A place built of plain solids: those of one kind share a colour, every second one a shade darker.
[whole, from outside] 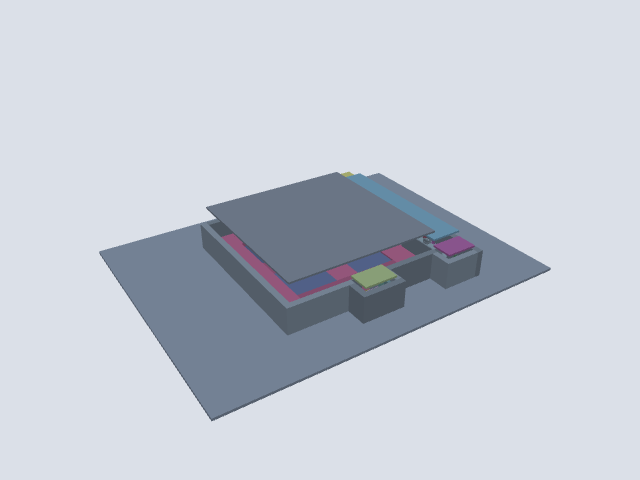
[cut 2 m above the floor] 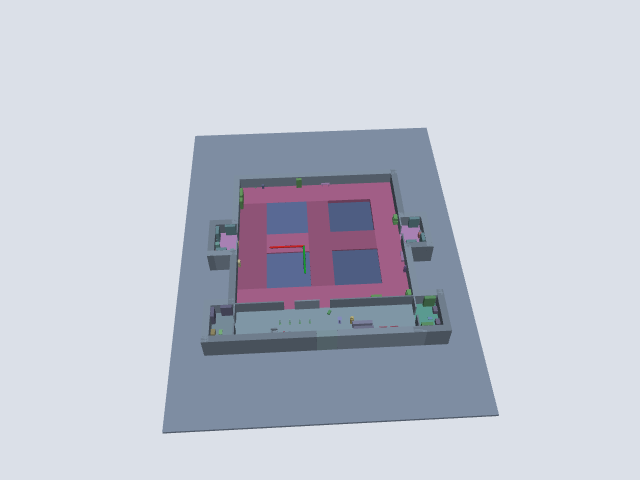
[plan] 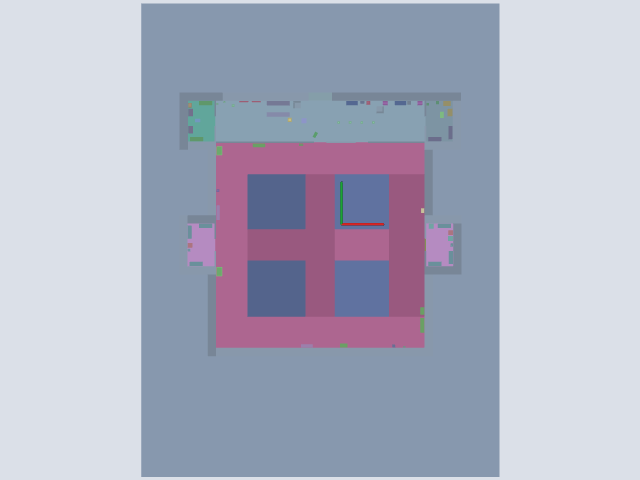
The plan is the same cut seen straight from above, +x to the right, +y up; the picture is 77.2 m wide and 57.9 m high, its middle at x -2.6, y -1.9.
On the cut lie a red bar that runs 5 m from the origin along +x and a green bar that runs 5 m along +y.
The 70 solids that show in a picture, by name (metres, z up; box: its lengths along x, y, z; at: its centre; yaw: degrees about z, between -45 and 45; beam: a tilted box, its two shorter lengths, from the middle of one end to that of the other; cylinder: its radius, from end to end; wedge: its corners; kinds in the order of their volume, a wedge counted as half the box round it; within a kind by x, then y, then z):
{
 "ground_under_all_1": {"box": [43.21, 57.1, 0.4], "at": [-2.56, -1.94, -1.75]},
 "wall_1": {"box": [1.0, 7.15, 4.4], "at": [-19.09, -2.48, 0.6]},
 "wall_2": {"box": [1.0, 6.9, 4.4], "at": [-19.04, 12.44, 0.6]},
 "wall_3": {"box": [4.45, 1.0, 4.4], "at": [-17.36, -5.56, 0.6]},
 "wall_4": {"box": [4.45, 1.0, 4.4], "at": [-17.36, 0.59, 0.6]},
 "wall_5": {"box": [4.4, 1.0, 4.4], "at": [-17.34, 9.49, 0.6]},
 "wall_6": {"box": [5.2, 1.0, 4.4], "at": [-16.93, 15.39, 0.6]},
 "wall_7": {"box": [1.0, 10.79, 4.4], "at": [-15.64, -10.52, 0.6]},
 "wall_8": {"box": [1.0, 9.83, 4.4], "at": [-15.64, 5.08, 0.6]},
 "wall_9": {"box": [0.2, 2.05, 4.4], "at": [-15.23, 10.81, 0.6]},
 "wall_10": {"box": [0.2, 2.05, 4.4], "at": [-15.23, 14.07, 0.6]},
 "wall_11": {"box": [12.18, 1.0, 4.4], "at": [-10.05, 15.39, 0.6]},
 "wall_12": {"box": [12.0, 0.2, 4.4], "at": [-9.34, 9.89, 0.6]},
 "wall_13": {"box": [27.15, 1.0, 4.4], "at": [-2.56, -15.41, 0.6]},
 "wall_14": {"box": [3.52, 0.2, 4.4], "at": [-0.07, 9.89, 0.6]},
 "wall_15": {"box": [12.18, 1.0, 4.4], "at": [4.93, 15.39, 0.6]},
 "wall_16": {"box": [7.03, 0.2, 4.4], "at": [6.7, 9.89, 0.6]},
 "wall_17": {"box": [0.2, 2.05, 4.4], "at": [10.12, 10.81, 0.6]},
 "wall_18": {"box": [1.0, 10.79, 4.4], "at": [10.52, -10.52, 0.6]},
 "wall_19": {"box": [1.0, 9.83, 4.4], "at": [10.52, 5.08, 0.6]},
 "wall_20": {"box": [5.2, 1.0, 4.4], "at": [11.81, 15.39, 0.6]},
 "wall_21": {"box": [4.4, 1.0, 4.4], "at": [12.21, 9.49, 0.6]},
 "wall_22": {"box": [4.45, 1.0, 4.4], "at": [12.24, -5.56, 0.6]},
 "wall_23": {"box": [4.45, 1.0, 4.4], "at": [12.24, 0.59, 0.6]},
 "wall_24": {"box": [1.0, 6.9, 4.4], "at": [13.92, 12.44, 0.6]},
 "wall_25": {"box": [1.0, 7.15, 4.4], "at": [13.97, -2.48, 0.6]},
 "floor_gang_1": {"box": [3.9, 17.2, 1.6], "at": [-13.29, -2.56, -0.8]},
 "floor_gang_2": {"box": [7.0, 3.75, 1.6], "at": [-7.83, -2.48, -0.8]},
 "floor_gang_3": {"box": [3.5, 17.2, 1.6], "at": [-2.58, -2.56, -0.8]},
 "floor_gang_4": {"box": [25.35, 3.85, 1.6], "at": [-2.56, -13.09, -0.8]},
 "floor_gang_5": {"box": [25.35, 3.85, 1.6], "at": [-2.56, 7.96, -0.8]},
 "floor_gang_6": {"box": [6.55, 3.75, 1.6], "at": [2.44, -2.48, -0.8]},
 "floor_gang_7": {"box": [4.4, 17.2, 1.6], "at": [7.92, -2.56, -0.8]},
 "step_tier_1": {"box": [7.0, 6.8, 0.98], "at": [-7.83, -7.76, -1.11]},
 "step_tier_2": {"box": [7.0, 6.65, 1.4], "at": [-7.83, 2.71, -0.9]},
 "step_tier_3": {"box": [6.55, 6.8, 1.6], "at": [2.44, -7.76, -0.8]},
 "step_tier_4": {"box": [6.55, 6.65, 1.37], "at": [2.44, 2.71, -0.92]},
 "floor_foyer_1": {"box": [25.35, 5.1, 1.6], "at": [-2.56, 12.44, -0.8]},
 "ceil_hall_1": {"box": [25.35, 24.9, 0.3], "at": [-2.56, -2.56, 5.85]},
 "floor_side_1": {"box": [3.45, 5.35, 1.6], "at": [-16.96, -2.48, -0.8]},
 "floor_side_2": {"box": [3.45, 5.35, 1.6], "at": [11.84, -2.48, -0.8]},
 "ceil_foyer_1": {"box": [25.35, 5.1, 0.3], "at": [-2.56, 12.44, 4.35]},
 "floor_cloaks_1": {"box": [3.4, 5.1, 1.6], "at": [11.81, 12.44, -0.8]},
 "floor_store_1": {"box": [3.4, 5.1, 1.6], "at": [-16.93, 12.44, -0.8]},
 "door_leaf_1": {"box": [2.8, 0.97, 4.87], "at": [-2.56, 15.4, 0.83]},
 "shelves_side_1": {"box": [0.5, 1.6, 2.0], "at": [-18.3, -0.96, 1.0]},
 "shelves_side_2": {"box": [1.6, 0.5, 2.0], "at": [-17.54, -4.78, 1.0]},
 "shelves_side_3": {"box": [1.6, 0.5, 2.0], "at": [-16.39, -0.19, 1.0]},
 "shelves_side_4": {"box": [1.6, 0.5, 2.0], "at": [11.27, -4.78, 1.0]},
 "shelves_side_5": {"box": [1.6, 0.5, 2.0], "at": [12.41, -0.19, 1.0]},
 "shelves_side_6": {"box": [0.5, 1.6, 2.0], "at": [13.19, -4.01, 1.0]},
 "ceil_side_1": {"box": [3.45, 5.35, 0.3], "at": [11.84, -2.48, 3.4]},
 "ceil_cloaks_1": {"box": [3.4, 5.1, 0.3], "at": [11.81, 12.44, 3.4]},
 "cloakroom_foyer_1": {"box": [2.8, 0.55, 1.0], "at": [-7.63, 13.23, 0.5]},
 "cloakroom_foyer_2": {"box": [2.8, 0.55, 1.75], "at": [-7.63, 14.59, 0.87]},
 "lockers_1": {"box": [1.5, 0.48, 1.8], "at": [-9.96, 9.52, 0.9]},
 "lockers_2": {"box": [0.9, 0.48, 1.8], "at": [0.27, -14.63, 0.9]},
 "lockers_3": {"box": [0.48, 1.8, 1.8], "at": [9.74, -12.2, 0.9]},
 "shelves_cloaks_1": {"box": [1.6, 0.5, 2.0], "at": [11.27, 10.27, 1.0]},
 "shelves_cloaks_2": {"box": [0.5, 1.6, 2.0], "at": [13.13, 11.04, 1.0]},
 "shelves_store_1": {"box": [1.6, 0.5, 2.0], "at": [-17.48, 10.27, 1.0]},
 "shelves_store_2": {"box": [1.6, 0.5, 2.0], "at": [-16.39, 14.61, 1.0]},
 "cart_1": {"box": [0.58, 0.98, 0.58], "at": [-14.75, -5.72, 1.21]},
 "cart_2": {"box": [0.58, 0.98, 0.58], "at": [-14.75, 8.87, 1.21]},
 "bench_foyer_1": {"box": [1.4, 0.5, 0.46], "at": [1.26, 14.61, 0.22]},
 "bench_foyer_2": {"box": [1.4, 0.5, 0.46], "at": [7.12, 14.61, 0.22]},
 "hamper_cloaks_1": {"box": [0.9, 0.6, 0.72], "at": [12.71, 14.56, 0.36]},
 "hamper_store_1": {"box": [0.6, 0.9, 0.72], "at": [-18.2, 11.39, 0.36]},
 "form_1": {"box": [0.4, 1.77, 0.05], "at": [-14.9, 1.41, 0.43]},
 "form_2": {"box": [1.41, 0.4, 0.05], "at": [-4.18, -14.68, 0.43]}
}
